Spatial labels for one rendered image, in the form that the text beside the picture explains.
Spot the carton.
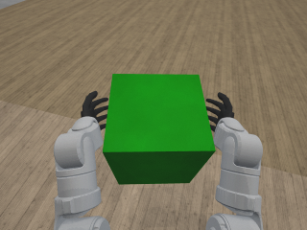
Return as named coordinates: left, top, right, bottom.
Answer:
left=103, top=74, right=216, bottom=185

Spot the robot right upper arm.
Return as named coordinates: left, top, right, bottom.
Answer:
left=205, top=213, right=260, bottom=230

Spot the robot left forearm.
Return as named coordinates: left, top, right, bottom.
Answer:
left=54, top=116, right=104, bottom=230

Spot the robot left hand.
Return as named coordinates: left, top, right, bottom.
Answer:
left=81, top=91, right=108, bottom=130

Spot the robot right hand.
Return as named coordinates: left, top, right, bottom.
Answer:
left=206, top=92, right=234, bottom=132

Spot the robot left upper arm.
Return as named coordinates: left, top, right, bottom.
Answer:
left=58, top=216, right=110, bottom=230

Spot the robot right forearm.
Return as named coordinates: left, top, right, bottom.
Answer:
left=213, top=117, right=264, bottom=230

